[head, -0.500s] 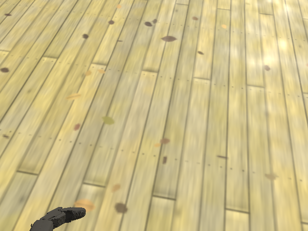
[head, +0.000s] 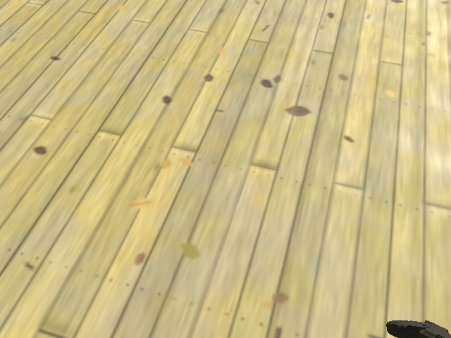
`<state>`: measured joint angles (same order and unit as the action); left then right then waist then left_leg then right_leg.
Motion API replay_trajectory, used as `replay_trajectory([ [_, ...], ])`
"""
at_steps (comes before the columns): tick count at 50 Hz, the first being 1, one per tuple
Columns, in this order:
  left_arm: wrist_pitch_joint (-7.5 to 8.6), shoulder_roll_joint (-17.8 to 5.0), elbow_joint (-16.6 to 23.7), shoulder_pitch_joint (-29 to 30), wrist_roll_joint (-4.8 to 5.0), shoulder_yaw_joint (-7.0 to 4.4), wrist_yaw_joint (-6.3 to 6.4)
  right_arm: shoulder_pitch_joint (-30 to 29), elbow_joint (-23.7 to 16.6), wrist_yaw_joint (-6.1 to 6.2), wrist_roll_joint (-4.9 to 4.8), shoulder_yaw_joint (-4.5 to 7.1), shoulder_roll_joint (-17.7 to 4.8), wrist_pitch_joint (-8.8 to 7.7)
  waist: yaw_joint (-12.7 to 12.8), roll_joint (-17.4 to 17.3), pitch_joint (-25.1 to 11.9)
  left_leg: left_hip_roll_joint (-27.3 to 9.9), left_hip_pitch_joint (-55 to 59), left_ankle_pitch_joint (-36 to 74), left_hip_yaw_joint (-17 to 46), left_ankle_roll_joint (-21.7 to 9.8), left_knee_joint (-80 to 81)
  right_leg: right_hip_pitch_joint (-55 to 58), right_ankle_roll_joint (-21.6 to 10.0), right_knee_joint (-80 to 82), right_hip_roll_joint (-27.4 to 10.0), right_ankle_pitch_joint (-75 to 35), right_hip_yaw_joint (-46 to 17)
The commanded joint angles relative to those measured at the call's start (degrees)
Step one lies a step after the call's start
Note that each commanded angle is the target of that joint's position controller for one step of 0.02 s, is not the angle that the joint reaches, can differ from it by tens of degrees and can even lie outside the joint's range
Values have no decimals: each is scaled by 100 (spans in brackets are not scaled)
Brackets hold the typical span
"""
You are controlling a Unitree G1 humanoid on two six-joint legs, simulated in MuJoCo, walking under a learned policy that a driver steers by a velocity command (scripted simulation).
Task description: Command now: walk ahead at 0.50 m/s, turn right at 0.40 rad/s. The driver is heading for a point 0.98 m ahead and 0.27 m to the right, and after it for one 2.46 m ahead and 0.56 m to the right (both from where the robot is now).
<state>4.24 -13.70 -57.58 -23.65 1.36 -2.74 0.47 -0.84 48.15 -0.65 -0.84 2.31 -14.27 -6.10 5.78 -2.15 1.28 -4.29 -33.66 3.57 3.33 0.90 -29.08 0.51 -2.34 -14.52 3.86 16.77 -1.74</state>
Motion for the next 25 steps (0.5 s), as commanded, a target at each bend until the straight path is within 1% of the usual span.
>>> replay_trajectory([
  [1, -37, -1064, 274, 25, 21, -263, 75, -146, -402, -46, -38, 171, -713, -149, -441, 696, 151, 147, 681, -428, -18, -103, 283, -290, -760, -159, -1666, -1754, -1186],
  [2, -59, -1038, 329, 116, 9, -262, 74, 320, -297, -29, -32, 248, -859, -171, -708, 727, -101, 222, 1348, -637, -107, -217, 395, -338, -661, -642, -1529, -2278, -1137],
  [3, -63, -856, 426, 184, -45, -199, 55, 1217, -90, 13, 10, 376, -1131, -195, -1110, 621, -754, 41, 2659, -692, 4, -445, 297, -721, -494, -1744, -1164, -2443, -928],
  [4, -65, -499, 670, 193, -187, -83, 46, 2236, 12, 66, 87, 479, -1571, -177, -1414, -149, -1804, -1096, 4346, -929, 1147, -765, 125, -1744, -277, -3583, -605, -984, -498],
  [5, 38, 71, 802, -599, 5, 60, 16, 2339, 114, 14, 138, 519, -1808, -105, -917, -2067, -2420, -2184, 5794, -2116, 3741, -1548, 935, -3743, -36, -5246, 42, 1779, -266],
  [6, 61, -663, 694, -372, 139, -95, 43, 2059, -42, 0, 130, 335, -1064, -110, -1033, -1206, -1902, -1951, 5348, -2690, 3628, -1353, 1187, -4242, -54, -5916, -361, 1641, -748],
  [7, 55, -938, 799, 110, 173, -189, 56, 1691, -113, 9, 92, 245, -742, -117, -1038, -700, -1143, -1756, 4584, -2373, 2567, -1088, 1219, -4413, -90, -5946, -584, 1074, -635],
  [8, 28, -848, 817, 297, 130, -200, 82, 1350, -134, -6, 106, 211, -679, -116, -874, -230, -754, -1520, 3821, -1672, 1886, -995, 1349, -4155, -35, -5803, -838, 589, -529],
  [9, 0, -772, 856, 414, 61, -237, 82, 1155, -104, -8, 127, 193, -573, -105, -761, -215, -454, -1328, 3302, -1263, 1385, -971, 1525, -3999, -5, -5524, -988, 287, -520],
  [10, -59, -646, 887, 360, 62, -254, 50, 1075, -70, 2, 177, 186, -551, -110, -626, -389, -347, -1203, 2945, -1065, 984, -939, 1700, -3710, 12, -5374, -1136, 90, -518],
  [11, -119, -527, 929, 365, 80, -247, 22, 1049, -35, 6, 179, 198, -528, -122, -582, -428, -275, -1133, 2766, -915, 712, -982, 1851, -3611, 32, -5293, -1177, 0, -444],
  [12, -174, -437, 1003, 437, 83, -240, 5, 1068, 4, 16, 164, 218, -561, -139, -556, -378, -195, -1134, 2679, -714, 476, -1050, 1960, -3666, 54, -5218, -1214, -75, -394],
  [13, -219, -415, 1094, 552, 68, -243, -3, 1096, 40, 34, 154, 248, -628, -154, -540, -295, -118, -1161, 2646, -537, 295, -1105, 2046, -3789, 75, -5097, -1246, -218, -392],
  [14, -249, -406, 1186, 684, 46, -243, -10, 1130, 71, 56, 149, 275, -690, -159, -542, -217, -54, -1188, 2659, -380, 130, -1150, 2108, -3931, 103, -4911, -1263, -386, -406],
  [16, -259, -405, 1339, 953, 16, -237, -43, 1202, 123, 99, 156, 319, -794, -134, -581, -125, 43, -1180, 2749, -212, -222, -1171, 2199, -4117, 155, -4343, -1262, -843, -400],
  [18, -229, -381, 1455, 1245, 9, -211, -117, 1222, 131, 131, 154, 350, -893, -96, -651, -98, 104, -1097, 2820, -102, -622, -1103, 2230, -4039, 152, -3678, -1229, -1388, -265],
  [20, -201, -345, 1610, 1675, -6, -169, -202, 1328, 146, 159, 120, 378, -987, -51, -802, -42, 214, -1085, 2914, -60, -937, -1051, 2234, -3943, 120, -3115, -1165, -1723, -24],
  [23, -206, -358, 1871, 2199, -9, -139, -302, 1607, 219, 174, 41, 426, -1116, 44, -964, -15, 369, -1211, 3357, 28, -1198, -974, 2103, -3986, 17, -2597, -1076, -1623, 229],
  [25, -220, -430, 2025, 2370, -2, -156, -359, 1706, 258, 173, -20, 463, -1204, 126, -943, -66, 403, -1324, 3719, 431, -1325, -878, 1843, -3964, -121, -2390, -979, -1244, 372],
])
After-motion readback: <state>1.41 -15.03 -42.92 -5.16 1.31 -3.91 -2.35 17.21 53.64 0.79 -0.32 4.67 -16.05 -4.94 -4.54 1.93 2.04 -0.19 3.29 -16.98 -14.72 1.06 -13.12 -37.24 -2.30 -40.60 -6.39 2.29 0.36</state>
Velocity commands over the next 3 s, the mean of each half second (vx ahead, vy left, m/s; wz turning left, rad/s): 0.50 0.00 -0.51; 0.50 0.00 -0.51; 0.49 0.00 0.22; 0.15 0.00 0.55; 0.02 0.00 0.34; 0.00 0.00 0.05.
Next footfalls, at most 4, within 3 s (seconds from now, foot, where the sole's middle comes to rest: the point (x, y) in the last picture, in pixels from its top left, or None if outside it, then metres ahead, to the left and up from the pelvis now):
0.06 left None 0.23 0.14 -0.78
0.60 right None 0.43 -0.18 -0.78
1.12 left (310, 243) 0.80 -0.16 -0.78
1.58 right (397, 215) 0.94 -0.46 -0.78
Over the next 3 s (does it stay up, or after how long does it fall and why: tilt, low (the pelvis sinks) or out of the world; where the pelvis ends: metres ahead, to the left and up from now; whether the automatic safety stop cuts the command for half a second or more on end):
stays up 0.92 -0.33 0.00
